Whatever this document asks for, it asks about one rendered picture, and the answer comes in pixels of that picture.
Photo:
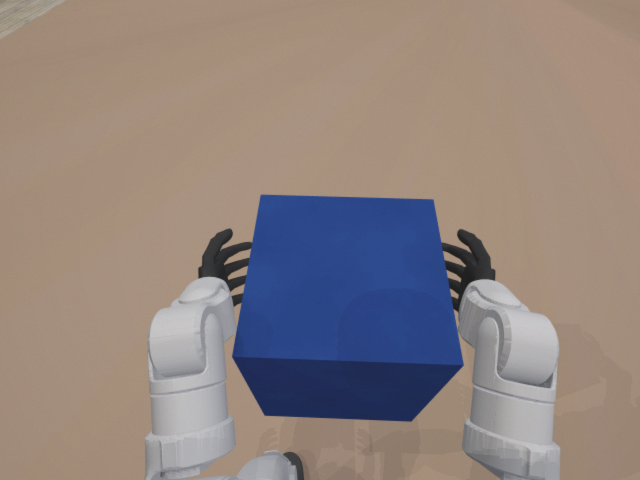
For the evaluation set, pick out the robot left shin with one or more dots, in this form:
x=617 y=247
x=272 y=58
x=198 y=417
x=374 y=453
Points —
x=274 y=452

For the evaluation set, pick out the robot left hand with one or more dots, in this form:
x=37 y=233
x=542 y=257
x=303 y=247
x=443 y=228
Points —
x=213 y=262

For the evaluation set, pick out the right robot forearm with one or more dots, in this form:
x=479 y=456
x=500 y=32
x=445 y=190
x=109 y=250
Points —
x=510 y=428

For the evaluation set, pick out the robot right hand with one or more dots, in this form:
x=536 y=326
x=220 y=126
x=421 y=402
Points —
x=478 y=264

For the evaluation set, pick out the left robot forearm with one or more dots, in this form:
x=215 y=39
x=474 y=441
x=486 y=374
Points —
x=191 y=427

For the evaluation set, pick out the robot left thigh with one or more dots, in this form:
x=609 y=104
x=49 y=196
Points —
x=271 y=467

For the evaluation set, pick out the carton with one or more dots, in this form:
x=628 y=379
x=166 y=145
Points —
x=346 y=310

